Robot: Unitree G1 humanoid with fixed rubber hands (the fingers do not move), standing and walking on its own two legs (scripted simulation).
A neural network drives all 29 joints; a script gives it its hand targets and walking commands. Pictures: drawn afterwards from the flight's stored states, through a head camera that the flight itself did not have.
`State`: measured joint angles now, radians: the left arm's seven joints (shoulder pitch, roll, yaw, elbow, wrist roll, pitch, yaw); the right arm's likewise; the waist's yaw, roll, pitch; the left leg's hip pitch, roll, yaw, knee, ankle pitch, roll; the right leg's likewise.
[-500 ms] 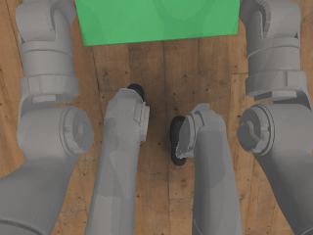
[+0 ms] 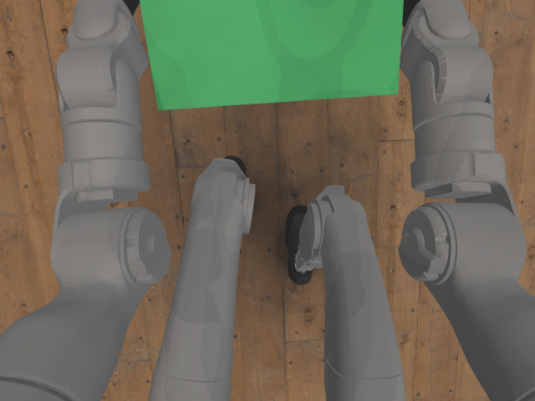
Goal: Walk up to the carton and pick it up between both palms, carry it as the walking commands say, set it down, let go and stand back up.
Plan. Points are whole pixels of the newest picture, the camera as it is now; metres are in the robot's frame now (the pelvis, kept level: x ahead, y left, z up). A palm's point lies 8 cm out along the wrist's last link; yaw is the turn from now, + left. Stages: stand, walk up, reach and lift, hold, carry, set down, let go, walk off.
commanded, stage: reach and lift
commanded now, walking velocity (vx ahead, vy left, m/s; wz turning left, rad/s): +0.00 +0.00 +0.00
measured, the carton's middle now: out of the picture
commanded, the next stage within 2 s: none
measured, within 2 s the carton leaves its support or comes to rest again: neither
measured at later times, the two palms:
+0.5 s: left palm out of the picture +0.48 +0.23 -0.04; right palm (469, 2) +0.52 -0.09 -0.03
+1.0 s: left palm out of the picture +0.46 +0.22 +0.05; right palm out of the picture +0.50 -0.10 +0.05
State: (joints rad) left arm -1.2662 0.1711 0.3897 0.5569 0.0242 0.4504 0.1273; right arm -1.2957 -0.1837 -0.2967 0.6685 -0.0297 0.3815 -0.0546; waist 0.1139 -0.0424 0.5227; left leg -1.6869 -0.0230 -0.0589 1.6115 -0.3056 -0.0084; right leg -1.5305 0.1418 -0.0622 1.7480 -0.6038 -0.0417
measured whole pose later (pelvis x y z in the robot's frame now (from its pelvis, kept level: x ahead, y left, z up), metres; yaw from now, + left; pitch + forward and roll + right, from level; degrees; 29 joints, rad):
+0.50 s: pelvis +0.00 +0.00 +0.05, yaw +1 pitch +17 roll -3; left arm -1.12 0.12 0.37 0.48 0.03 0.46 0.13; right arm -1.14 -0.14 -0.29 0.60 -0.04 0.39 -0.05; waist 0.10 -0.04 0.52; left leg -1.44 -0.03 -0.07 1.44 -0.28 -0.01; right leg -1.29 0.14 -0.04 1.56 -0.56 -0.04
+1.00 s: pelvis +0.03 +0.00 +0.11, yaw +2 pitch +19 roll -2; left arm -0.89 0.03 0.37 0.50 0.09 0.43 0.12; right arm -0.92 -0.07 -0.31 0.65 -0.07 0.35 -0.02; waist 0.08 -0.05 0.27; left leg -1.28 -0.03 -0.07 1.21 -0.25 -0.01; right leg -1.14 0.13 -0.02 1.33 -0.51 -0.05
